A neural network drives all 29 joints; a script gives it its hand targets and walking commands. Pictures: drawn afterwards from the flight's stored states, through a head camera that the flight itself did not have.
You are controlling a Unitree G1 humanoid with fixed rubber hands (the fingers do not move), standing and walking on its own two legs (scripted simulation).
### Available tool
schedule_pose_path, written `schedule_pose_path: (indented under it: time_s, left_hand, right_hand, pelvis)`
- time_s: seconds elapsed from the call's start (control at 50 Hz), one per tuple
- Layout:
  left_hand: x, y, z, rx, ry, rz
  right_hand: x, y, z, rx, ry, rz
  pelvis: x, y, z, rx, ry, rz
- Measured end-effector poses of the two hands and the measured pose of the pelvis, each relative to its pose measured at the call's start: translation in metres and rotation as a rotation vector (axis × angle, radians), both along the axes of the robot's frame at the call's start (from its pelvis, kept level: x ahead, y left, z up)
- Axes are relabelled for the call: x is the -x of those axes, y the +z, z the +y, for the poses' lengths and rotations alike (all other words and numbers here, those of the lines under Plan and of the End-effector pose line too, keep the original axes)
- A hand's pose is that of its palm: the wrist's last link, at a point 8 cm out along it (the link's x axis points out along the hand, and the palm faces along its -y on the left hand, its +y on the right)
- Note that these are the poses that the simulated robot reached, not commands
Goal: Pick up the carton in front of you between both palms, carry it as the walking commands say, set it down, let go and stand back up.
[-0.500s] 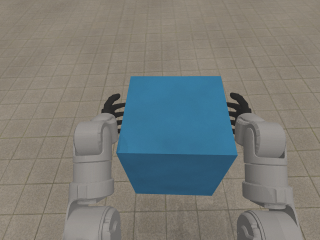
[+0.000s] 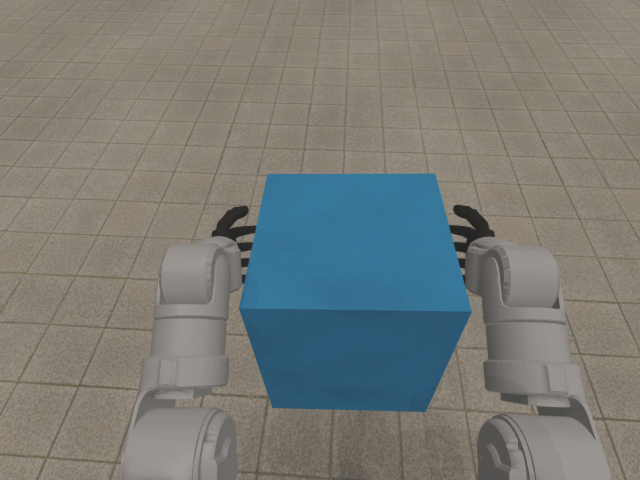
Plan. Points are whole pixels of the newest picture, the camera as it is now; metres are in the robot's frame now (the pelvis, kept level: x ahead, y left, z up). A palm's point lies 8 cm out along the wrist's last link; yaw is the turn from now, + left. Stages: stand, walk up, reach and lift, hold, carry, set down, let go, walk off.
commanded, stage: carry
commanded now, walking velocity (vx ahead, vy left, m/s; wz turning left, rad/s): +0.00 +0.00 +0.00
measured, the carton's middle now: (349, 297) +0.36 +0.01 +0.02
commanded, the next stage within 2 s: none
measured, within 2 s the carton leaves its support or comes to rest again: neither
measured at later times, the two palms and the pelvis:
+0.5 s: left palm (258, 238) +0.37 +0.12 +0.12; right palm (528, 248) +0.37 -0.18 +0.12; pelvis +0.03 -0.02 -0.01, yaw -1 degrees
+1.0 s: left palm (249, 249) +0.35 +0.13 +0.13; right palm (532, 260) +0.35 -0.17 +0.13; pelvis +0.00 -0.02 +0.00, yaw -1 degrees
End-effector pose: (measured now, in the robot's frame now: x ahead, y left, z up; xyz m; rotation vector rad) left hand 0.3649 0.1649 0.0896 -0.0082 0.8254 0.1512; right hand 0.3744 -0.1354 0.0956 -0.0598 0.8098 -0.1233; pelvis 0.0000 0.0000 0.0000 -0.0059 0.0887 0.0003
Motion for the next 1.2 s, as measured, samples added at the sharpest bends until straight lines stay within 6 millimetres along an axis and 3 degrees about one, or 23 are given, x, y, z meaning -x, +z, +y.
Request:
schedule_pose_path:
  time_s: [0.06,0.14,0.26,0.36,0.72,1.2]
  left_hand:
    - [-0.009,-0.012,-0.006,0.001,-0.005,0.003]
    - [-0.019,-0.013,-0.021,-0.002,-0.014,-0.043]
    - [-0.028,0.006,-0.038,-0.004,-0.035,-0.124]
    - [-0.024,0.020,-0.044,-0.012,-0.042,-0.130]
    - [0.009,0.044,-0.041,-0.043,-0.059,-0.071]
    - [0.014,0.039,-0.036,-0.036,-0.065,-0.057]
  right_hand:
    - [-0.002,-0.017,-0.007,-0.015,-0.021,0.002]
    - [-0.005,-0.022,-0.021,-0.039,-0.057,-0.044]
    - [-0.012,-0.001,-0.038,-0.047,-0.080,-0.125]
    - [-0.010,0.015,-0.044,-0.041,-0.072,-0.130]
    - [0.019,0.040,-0.042,-0.002,-0.021,-0.071]
    - [0.027,0.036,-0.036,0.000,-0.031,-0.056]
  pelvis:
    - [-0.005,-0.004,-0.002,-0.008,0.002,0.004]
    - [-0.013,-0.008,-0.006,0.000,-0.001,0.002]
    - [-0.023,-0.010,-0.011,-0.002,-0.010,0.007]
    - [-0.027,-0.009,-0.016,-0.003,-0.011,-0.006]
    - [-0.014,-0.001,-0.022,0.000,-0.012,-0.059]
    - [-0.001,-0.002,-0.015,0.004,-0.017,-0.057]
